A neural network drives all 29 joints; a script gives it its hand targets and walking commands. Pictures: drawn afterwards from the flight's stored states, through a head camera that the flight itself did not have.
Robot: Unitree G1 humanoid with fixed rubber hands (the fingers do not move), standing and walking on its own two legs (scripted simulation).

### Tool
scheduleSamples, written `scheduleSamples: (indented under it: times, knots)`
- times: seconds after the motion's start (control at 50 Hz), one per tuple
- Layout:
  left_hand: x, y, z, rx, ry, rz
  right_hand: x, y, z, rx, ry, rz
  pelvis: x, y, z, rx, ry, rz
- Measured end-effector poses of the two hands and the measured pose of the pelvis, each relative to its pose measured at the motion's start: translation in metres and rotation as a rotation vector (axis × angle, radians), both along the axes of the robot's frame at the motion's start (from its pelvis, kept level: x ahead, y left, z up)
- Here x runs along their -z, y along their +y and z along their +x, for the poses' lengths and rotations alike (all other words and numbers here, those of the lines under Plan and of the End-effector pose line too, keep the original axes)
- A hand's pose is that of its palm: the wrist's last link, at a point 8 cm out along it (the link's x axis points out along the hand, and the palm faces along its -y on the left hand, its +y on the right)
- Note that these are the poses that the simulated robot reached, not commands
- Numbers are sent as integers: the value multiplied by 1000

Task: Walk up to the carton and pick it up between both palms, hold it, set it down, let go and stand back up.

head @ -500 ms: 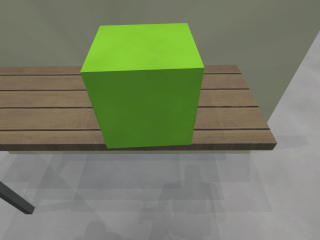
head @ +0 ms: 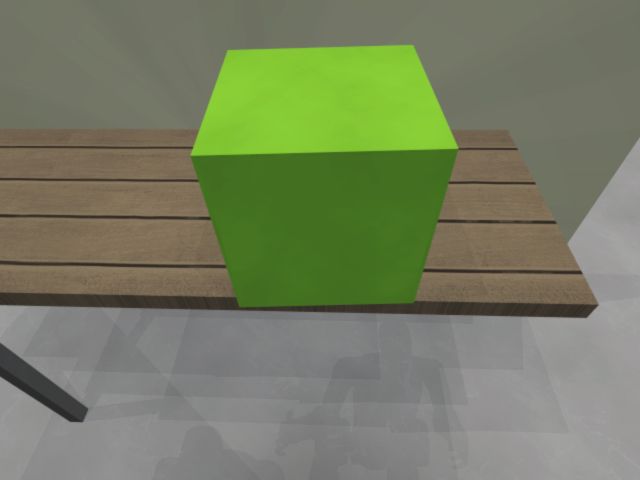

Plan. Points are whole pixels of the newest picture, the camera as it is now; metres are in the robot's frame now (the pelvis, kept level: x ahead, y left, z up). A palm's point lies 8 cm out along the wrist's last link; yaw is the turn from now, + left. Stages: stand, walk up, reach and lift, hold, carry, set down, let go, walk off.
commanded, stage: walk up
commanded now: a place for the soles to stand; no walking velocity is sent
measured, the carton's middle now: (323, 180) +0.50 +0.03 +0.12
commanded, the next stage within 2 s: reach and lift in 1.50 s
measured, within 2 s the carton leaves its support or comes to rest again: neither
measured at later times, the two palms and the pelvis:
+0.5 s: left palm out of the picture +0.06 +0.28 -0.13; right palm out of the picture +0.10 -0.23 -0.13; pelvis +0.02 +0.02 -0.01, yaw +3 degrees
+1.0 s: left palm out of the picture +0.02 +0.29 -0.14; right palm out of the picture +0.11 -0.21 -0.13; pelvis +0.02 +0.03 -0.01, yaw +4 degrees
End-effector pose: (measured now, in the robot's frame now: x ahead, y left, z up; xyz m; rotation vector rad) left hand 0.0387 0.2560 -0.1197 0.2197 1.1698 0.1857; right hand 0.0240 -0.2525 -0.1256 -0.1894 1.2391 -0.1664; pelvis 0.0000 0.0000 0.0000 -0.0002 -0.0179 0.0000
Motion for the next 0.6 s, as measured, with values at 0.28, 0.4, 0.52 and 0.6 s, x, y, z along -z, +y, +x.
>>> scheduleSamples:
  times: [0.28,0.4,0.52,0.6]
  knots:
    - [1,13,38,7,-52,16,1,16,59,-52,-89,-5,6,14,16,-24,-11,-3]
    - [3,19,34,-11,-46,20,2,18,73,-88,-98,-15,8,17,18,-42,-14,-8]
    - [9,26,16,-40,11,27,2,21,79,-96,-104,-16,10,20,19,-45,-21,7]
    - [9,23,10,-49,50,32,3,20,75,-86,-89,-13,8,17,22,-48,-21,14]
